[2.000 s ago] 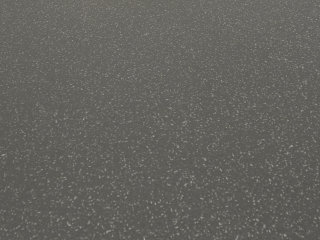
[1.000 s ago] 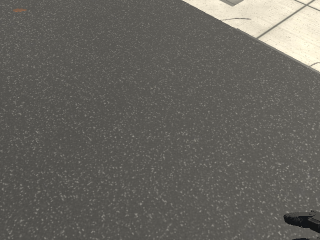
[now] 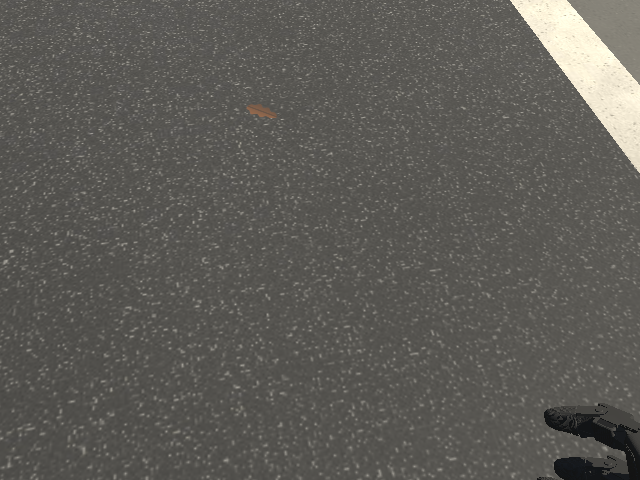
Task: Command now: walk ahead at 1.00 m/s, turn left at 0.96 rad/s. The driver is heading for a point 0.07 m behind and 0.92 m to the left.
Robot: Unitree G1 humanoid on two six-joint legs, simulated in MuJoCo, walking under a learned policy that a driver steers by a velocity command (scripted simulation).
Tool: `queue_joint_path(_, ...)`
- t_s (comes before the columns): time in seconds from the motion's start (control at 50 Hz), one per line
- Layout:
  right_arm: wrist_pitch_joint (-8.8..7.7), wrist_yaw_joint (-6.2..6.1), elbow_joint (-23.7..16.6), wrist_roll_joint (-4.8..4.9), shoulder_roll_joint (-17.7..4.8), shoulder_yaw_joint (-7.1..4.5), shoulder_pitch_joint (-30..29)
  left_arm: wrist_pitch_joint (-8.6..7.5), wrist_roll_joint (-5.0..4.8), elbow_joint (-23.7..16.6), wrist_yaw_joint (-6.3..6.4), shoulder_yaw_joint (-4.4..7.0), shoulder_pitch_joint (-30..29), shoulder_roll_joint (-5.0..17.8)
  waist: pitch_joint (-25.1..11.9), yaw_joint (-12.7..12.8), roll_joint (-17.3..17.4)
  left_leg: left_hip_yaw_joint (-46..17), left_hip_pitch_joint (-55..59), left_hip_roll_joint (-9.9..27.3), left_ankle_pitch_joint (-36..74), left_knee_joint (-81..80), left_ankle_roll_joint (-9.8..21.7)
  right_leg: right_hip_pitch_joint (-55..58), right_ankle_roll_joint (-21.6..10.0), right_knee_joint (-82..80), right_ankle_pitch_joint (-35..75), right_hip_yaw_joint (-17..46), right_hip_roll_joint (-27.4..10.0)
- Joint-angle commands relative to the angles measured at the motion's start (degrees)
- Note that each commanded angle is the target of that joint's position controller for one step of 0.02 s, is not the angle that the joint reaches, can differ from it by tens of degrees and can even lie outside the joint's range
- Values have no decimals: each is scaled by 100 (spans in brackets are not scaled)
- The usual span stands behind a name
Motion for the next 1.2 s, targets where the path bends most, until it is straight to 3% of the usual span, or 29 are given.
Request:
queue_joint_path(0.02, 173, -333, 754, 125, -1515, -663, 2645, 16, 151, -1017, -49, 123, -1199, 567, -667, -1162, 1222, -2058, 4488, 475, -312, -328, 461, -4323, -368, 5587, -427, 495, 298)
queue_joint_path(0.04, 238, -316, 414, -54, -1979, -711, 2387, -110, -1, -1753, -65, 93, -951, 667, -1786, -685, 1373, -5183, 5836, 1426, -1042, -1667, 1528, -6020, -199, 6517, -916, 1717, 687)
queue_joint_path(0.06, 229, -371, 398, -76, -1788, -737, 2542, -269, 21, -1812, -54, 57, -1372, 843, -1584, -834, 425, -5748, 5584, 1610, -1589, -2493, 1400, -6349, -249, 6131, -412, 2276, 353)
queue_joint_path(0.08, 158, -419, 542, -45, -1471, -681, 2447, -335, 7, -1753, -38, 26, -1540, 874, -751, -641, -157, -5364, 4728, 1471, -1346, -2640, 1195, -6322, -269, 5514, -93, 2305, 138)
queue_joint_path(0.12, -35, -490, 576, 19, -1160, -568, 2037, -211, 206, -1644, -3, -37, -1676, 749, -251, -160, -728, -4109, 3293, 825, -299, -2585, 825, -5511, -191, 4657, -104, 2324, -183)
queue_joint_path(0.16, -201, -455, 602, 109, -868, -437, 2026, 22, 275, -1648, -40, -59, -1639, 731, -24, 54, -583, -3664, 2327, 581, 636, -2604, 859, -5046, -17, 3992, -303, 2245, -345)
queue_joint_path(0.22, -315, -404, 600, 53, -945, -457, 2150, 70, 193, -2148, -116, -169, -2754, 472, 306, -193, -471, -3336, 1585, 228, 590, -3089, 760, -4833, 110, 2412, 640, 1970, -260)
queue_joint_path(0.34, -311, -345, 863, 142, -1078, -554, 2626, -1, 11, -2490, -129, -213, -3464, 456, 10, -647, -38, -3245, 2479, 222, 2769, -2708, 140, -3820, -237, 295, 2622, 1859, 353)
queue_joint_path(0.38, -301, -384, 850, 128, -1270, -598, 2478, -25, -13, -2321, -38, -81, -2764, 772, -506, -299, 46, -3279, 2726, 164, 4140, -1751, -180, -2582, -343, -9, 2163, 1936, 665)
queue_joint_path(0.4, -308, -362, 813, 81, -1491, -642, 2274, -53, -56, -2131, 44, 59, -1908, 1070, -987, 219, 96, -3281, 2635, 139, 4422, -664, -318, -1616, -392, 48, 1705, 2032, 668)
queue_joint_path(0.42, -346, -326, 724, 28, -1499, -636, 1872, -59, -57, -1800, 157, 211, -578, 1351, -1496, 997, 67, -3094, 2040, -52, 4078, 772, -427, -291, -466, 124, 1177, 2114, 388)
queue_joint_path(0.44, -406, -335, 543, -20, -608, -413, 1795, -88, 118, -1565, 267, 334, 502, 1665, -2119, 1173, -885, -2598, 1032, -468, 326, 2859, -447, 953, -616, 94, -615, 3354, -907)
queue_joint_path(0.46, -364, -364, 202, 286, -219, -227, 2546, -92, 261, -1685, 193, 385, -209, 1984, -2747, 279, -2716, -1940, -357, -853, -2155, 4054, -598, 1421, -1147, -1300, -1745, 6759, -2335)
queue_joint_path(0.48, -261, -436, 417, 75, -702, -234, 2291, -52, 206, -1853, 130, 356, -986, 1360, -1927, 224, -1707, -1737, -816, -205, -1432, 4227, -530, 527, -1238, -1563, -2638, 6783, -2066)
queue_joint_path(0.5, -188, -370, 453, -38, -851, -281, 1865, -32, 167, -1848, 108, 226, -1309, 846, -1208, 209, -897, -1550, -801, 80, -946, 3991, -574, -282, -1234, -1527, -2256, 5690, -1786)
queue_joint_path(0.54, -67, -193, 314, -153, -651, -260, 1284, -65, 190, -1453, 90, 156, -1075, 616, -435, 148, -149, -1407, -732, 423, -849, 3714, -601, -1298, -1105, -1655, -612, 4200, -1372)
queue_joint_path(0.6, 133, -17, -85, -129, -175, -92, 880, -246, 13, -941, -51, 90, -720, 396, -27, -89, -441, -1329, -1074, 764, -805, 3571, -609, -1745, -912, -1958, 738, 2976, -1340)
queue_joint_path(0.74, 151, 227, -724, -105, -173, 70, -519, -406, -9, -593, -50, 115, -598, 708, 634, -197, -213, -110, -451, 479, 731, 1060, -416, -2053, -507, -2589, 3825, 403, -643)
queue_joint_path(0.8, 125, 174, -573, -82, -306, 21, -277, -301, -25, -557, 57, 194, -238, 1168, 204, -435, -587, 422, 516, -134, 427, 483, -150, -1263, -372, -1639, 7513, 175, -783)
queue_joint_path(0.84, 114, 41, -146, -64, -684, -160, 1180, -118, -5, -687, 132, 284, -526, 1539, -590, -1245, -839, 258, 2056, -442, -173, 421, 56, -1254, -432, 298, 8673, 295, -1062)
queue_joint_path(0.86, 93, -67, 256, -60, -979, -337, 2447, -38, 8, -859, 114, 290, -851, 1556, -1098, -1746, -788, -85, 3559, -493, -364, 71, 263, -1967, -528, 1912, 8195, 446, -1101)
queue_joint_path(0.88, 105, -229, 506, 7, -1196, -528, 2781, 8, 68, -882, 35, 279, -906, 1345, -1103, -1670, -131, -750, 4698, -245, -639, -430, 450, -3262, -454, 3958, 3860, 483, -495)
queue_joint_path(0.9, 164, -325, 367, 100, -1639, -606, 2263, -10, 203, -1191, -28, 68, -828, 507, -836, -899, 1046, -2553, 4936, 741, 393, -191, 650, -4939, -334, 6020, -901, 660, 303)
queue_joint_path(0.92, 246, -340, 104, -91, -1930, -659, 2403, -138, 6, -1917, -38, 83, -854, 812, -2116, -812, 977, -5041, 6282, 1549, -688, -1546, 1693, -6298, -215, 6602, -841, 1945, 521)
queue_joint_path(0.94, 238, -400, 172, -70, -1666, -664, 2484, -276, 31, -1941, -38, 49, -1377, 988, -1545, -889, -22, -5393, 5687, 1624, -1333, -2421, 1420, -6583, -233, 5995, -324, 2276, 193)
queue_joint_path(0.98, 66, -473, 352, -22, -1283, -572, 2087, -271, 105, -1843, -10, -5, -1580, 909, -240, -311, -664, -4478, 3818, 1152, -521, -2658, 1093, -6044, -143, 4920, -144, 2256, -148)
queue_joint_path(1.04, -191, -489, 357, 67, -871, -369, 1752, 44, 226, -1748, -51, -39, -1328, 789, 183, 215, -771, -3198, 2022, 699, 2043, -2678, 850, -4907, 128, 3612, -391, 2056, -427)
queue_joint_path(1.12, -290, -366, 657, 81, -802, -388, 1980, -16, 77, -1978, -121, -243, -1979, 205, -43, -73, -298, -1811, 1375, -211, 4308, -2307, 69, -3622, -185, 1348, 2079, 1431, 66)
queue_joint_path(1.2, -294, -416, 990, 133, -771, -385, 2591, -38, 24, -1876, -37, -163, -2038, 459, -364, -387, 113, -2100, 2435, 18, 4408, -1813, -433, -2933, -540, 175, 3176, 1440, 677)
